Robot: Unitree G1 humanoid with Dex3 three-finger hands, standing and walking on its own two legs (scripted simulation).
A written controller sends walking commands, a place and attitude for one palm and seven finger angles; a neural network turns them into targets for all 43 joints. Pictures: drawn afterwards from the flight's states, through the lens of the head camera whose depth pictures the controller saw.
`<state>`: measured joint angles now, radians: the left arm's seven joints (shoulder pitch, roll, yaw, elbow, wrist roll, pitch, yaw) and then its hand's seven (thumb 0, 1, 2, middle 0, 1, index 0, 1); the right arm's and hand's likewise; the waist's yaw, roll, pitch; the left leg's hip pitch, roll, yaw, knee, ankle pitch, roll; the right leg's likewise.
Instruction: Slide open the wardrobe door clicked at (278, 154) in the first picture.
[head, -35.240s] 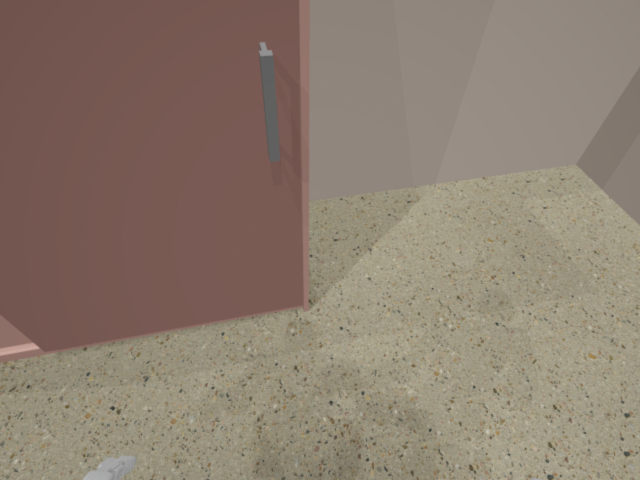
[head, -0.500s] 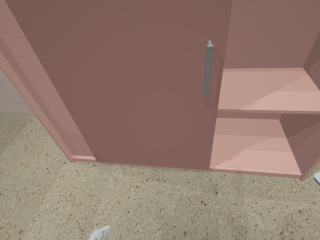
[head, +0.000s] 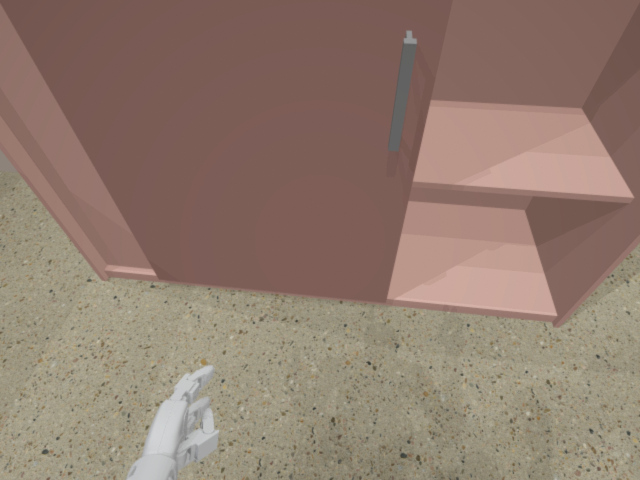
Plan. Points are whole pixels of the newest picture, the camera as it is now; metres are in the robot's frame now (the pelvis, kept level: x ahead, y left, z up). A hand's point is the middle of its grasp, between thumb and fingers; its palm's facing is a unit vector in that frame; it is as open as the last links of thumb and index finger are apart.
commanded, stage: stop stepping back and stand still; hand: right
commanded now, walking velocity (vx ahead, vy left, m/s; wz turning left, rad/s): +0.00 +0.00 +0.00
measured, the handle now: (400, 94) +0.77 -0.09 +0.09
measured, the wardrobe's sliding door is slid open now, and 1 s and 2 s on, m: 0.58 0.58 0.58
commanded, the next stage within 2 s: let the arm hang, fingers relaxed in 0.04 s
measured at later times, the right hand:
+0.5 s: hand out of the picture +0.09 -0.19 -0.16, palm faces +0.04 +0.99 -0.15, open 6.9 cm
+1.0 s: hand out of the picture +0.05 -0.26 -0.15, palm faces +0.01 +0.96 -0.27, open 7.4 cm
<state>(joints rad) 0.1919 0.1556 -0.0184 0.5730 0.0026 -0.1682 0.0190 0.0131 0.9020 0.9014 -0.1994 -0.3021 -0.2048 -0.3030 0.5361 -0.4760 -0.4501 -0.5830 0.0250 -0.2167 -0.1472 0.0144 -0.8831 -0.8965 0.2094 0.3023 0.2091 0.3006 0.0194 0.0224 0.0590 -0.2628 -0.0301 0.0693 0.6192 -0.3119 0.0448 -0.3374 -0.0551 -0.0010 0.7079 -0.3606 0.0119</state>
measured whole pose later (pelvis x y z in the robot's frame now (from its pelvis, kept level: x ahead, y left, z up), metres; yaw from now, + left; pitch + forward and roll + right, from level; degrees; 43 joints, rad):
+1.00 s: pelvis +0.02 -0.05 +0.02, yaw -2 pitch -1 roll +0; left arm 0.19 0.23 0.00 1.09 0.02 0.00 0.01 0.01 0.91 0.90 -0.20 -0.30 -0.20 -0.30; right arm 0.19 -0.24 0.01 1.11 -0.02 0.00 -0.02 0.00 -0.90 -0.90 0.20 0.30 0.20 0.30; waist 0.00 -0.01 0.04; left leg -0.16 0.02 -0.04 0.39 -0.22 -0.03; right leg -0.17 0.05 -0.03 0.39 -0.20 -0.06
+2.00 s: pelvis +0.03 -0.04 +0.02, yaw -2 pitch -1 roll +0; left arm 0.08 0.34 0.01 1.11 0.02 -0.02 0.00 0.01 0.90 0.90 -0.20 -0.30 -0.20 -0.30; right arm 0.09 -0.33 0.00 1.12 -0.02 -0.02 0.00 0.00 -0.90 -0.90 0.20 0.30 0.20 0.30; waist 0.01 0.01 0.05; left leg -0.10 0.02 -0.02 0.31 -0.20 -0.02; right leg -0.10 0.05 -0.01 0.29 -0.17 -0.04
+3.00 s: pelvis +0.04 -0.02 +0.03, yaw -2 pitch -1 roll +0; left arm 0.09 0.34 0.00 1.12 0.02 -0.01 0.00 0.01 0.90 0.90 -0.20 -0.30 -0.21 -0.30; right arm 0.09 -0.33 0.00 1.13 -0.01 -0.02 0.00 0.00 -0.90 -0.90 0.20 0.30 0.20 0.30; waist 0.01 0.00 0.05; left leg -0.07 -0.02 -0.01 0.28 -0.19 0.02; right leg -0.08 0.01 0.00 0.27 -0.17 0.00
